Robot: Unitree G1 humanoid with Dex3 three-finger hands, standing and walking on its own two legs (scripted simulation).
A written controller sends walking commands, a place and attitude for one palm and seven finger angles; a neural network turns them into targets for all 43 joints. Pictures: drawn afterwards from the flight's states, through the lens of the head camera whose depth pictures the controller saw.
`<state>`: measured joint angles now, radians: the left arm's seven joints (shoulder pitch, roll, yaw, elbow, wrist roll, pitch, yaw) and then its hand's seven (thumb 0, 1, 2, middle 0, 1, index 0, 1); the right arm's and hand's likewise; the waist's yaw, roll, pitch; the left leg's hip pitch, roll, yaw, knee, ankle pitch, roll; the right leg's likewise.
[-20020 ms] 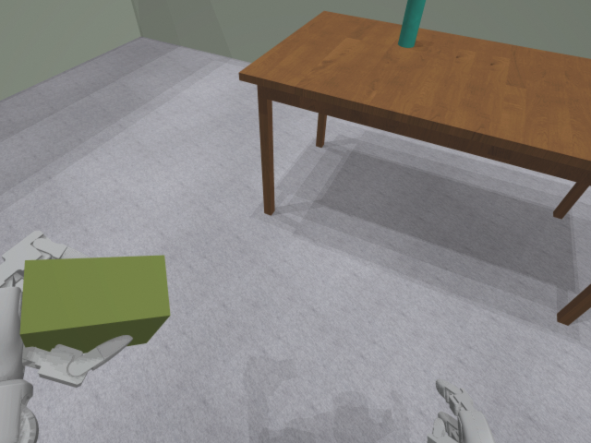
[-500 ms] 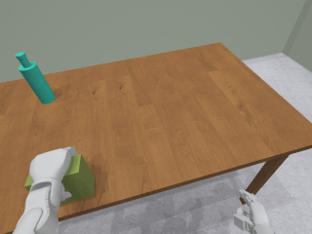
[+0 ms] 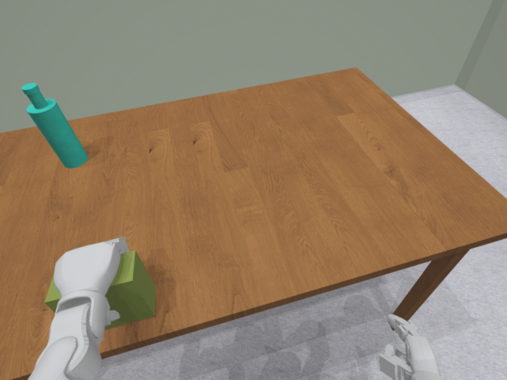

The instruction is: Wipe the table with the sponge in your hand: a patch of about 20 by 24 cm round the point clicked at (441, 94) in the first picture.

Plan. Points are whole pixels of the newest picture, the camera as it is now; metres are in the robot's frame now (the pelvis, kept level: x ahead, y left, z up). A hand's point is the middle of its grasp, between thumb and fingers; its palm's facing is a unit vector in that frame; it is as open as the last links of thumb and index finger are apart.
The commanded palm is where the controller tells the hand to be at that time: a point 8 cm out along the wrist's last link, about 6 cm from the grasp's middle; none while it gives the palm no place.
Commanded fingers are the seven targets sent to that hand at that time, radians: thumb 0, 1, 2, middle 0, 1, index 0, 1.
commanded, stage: wipe forward along the first lane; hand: left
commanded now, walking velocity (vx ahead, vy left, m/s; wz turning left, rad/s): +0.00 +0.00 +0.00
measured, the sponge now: (111, 299) +0.23 +0.30 -0.03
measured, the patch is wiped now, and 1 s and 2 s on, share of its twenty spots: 0.10 0.40 0.55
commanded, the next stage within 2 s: slide across to the middle lane in 1.66 s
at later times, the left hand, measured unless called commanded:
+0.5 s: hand (107, 263) +0.27 +0.31 +0.01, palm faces -0.12 -0.02 -0.99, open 10.0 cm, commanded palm +0.26 +0.31 +0.05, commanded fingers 0.00 0.10 1.30 -1.20 -1.60 -1.20 -1.60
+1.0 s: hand (106, 236) +0.33 +0.34 +0.01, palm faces -0.15 +0.01 -0.99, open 10.0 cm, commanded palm +0.32 +0.33 +0.04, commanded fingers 0.00 0.10 1.30 -1.20 -1.60 -1.20 -1.60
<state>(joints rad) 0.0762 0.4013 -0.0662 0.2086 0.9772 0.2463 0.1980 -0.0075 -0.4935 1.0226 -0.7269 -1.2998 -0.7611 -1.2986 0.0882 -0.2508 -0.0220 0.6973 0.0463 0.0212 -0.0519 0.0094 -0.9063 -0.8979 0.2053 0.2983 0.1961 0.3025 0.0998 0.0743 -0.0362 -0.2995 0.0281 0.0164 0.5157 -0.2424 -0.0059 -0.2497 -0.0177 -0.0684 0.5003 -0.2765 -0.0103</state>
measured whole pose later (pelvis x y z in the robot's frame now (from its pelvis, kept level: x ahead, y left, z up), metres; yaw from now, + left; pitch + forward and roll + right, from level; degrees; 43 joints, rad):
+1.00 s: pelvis -0.02 +0.00 -0.02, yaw +0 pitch +10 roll -1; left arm -0.44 0.55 0.04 0.83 1.02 0.07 0.20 0.00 -0.51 1.04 -0.74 -1.30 -0.77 -1.30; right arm 0.23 -0.29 -0.04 0.74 0.07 0.07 -0.06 0.01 -0.91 -0.90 0.21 0.30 0.20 0.30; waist 0.01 0.07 -0.09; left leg -0.58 0.05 0.00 0.67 -0.26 -0.01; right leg -0.52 0.00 -0.08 0.64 -0.29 -0.02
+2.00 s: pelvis -0.01 +0.02 -0.02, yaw -1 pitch +15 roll -3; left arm -0.68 0.64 0.03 1.04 1.04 0.07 0.23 0.00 -0.52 1.05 -0.74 -1.30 -0.78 -1.31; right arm 0.30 -0.26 -0.04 0.76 0.06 0.10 -0.03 0.00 -0.91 -0.90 0.21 0.30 0.20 0.30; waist -0.04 0.04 -0.12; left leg -0.69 0.04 0.01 0.73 -0.31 0.02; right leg -0.60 0.00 -0.07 0.63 -0.29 0.01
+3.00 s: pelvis +0.02 +0.01 -0.01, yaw +0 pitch +10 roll -1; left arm -0.51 0.40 -0.11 0.81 1.00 0.29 0.27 0.00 -0.50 1.05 -0.72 -1.32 -0.75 -1.32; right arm 0.18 -0.28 -0.04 0.72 0.07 0.16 -0.01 0.00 -0.91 -0.90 0.20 0.30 0.19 0.30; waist 0.00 0.05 -0.11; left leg -0.47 0.04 0.01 0.59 -0.29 0.00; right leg -0.40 -0.01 -0.07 0.53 -0.30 0.00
